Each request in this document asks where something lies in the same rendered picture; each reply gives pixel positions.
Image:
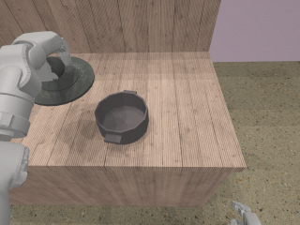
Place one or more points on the knob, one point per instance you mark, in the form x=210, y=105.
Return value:
x=58, y=66

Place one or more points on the left robot forearm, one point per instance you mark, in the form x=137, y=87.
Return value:
x=20, y=64

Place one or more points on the lid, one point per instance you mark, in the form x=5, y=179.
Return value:
x=73, y=84

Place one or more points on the pot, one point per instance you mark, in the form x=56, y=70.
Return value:
x=122, y=118

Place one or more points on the table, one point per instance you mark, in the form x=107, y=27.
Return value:
x=158, y=48

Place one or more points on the robot left upper arm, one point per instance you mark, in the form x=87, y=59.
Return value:
x=13, y=172

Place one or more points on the robot left hand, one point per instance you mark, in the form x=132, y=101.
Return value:
x=50, y=42

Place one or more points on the robot right hand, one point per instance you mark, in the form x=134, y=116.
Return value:
x=243, y=210

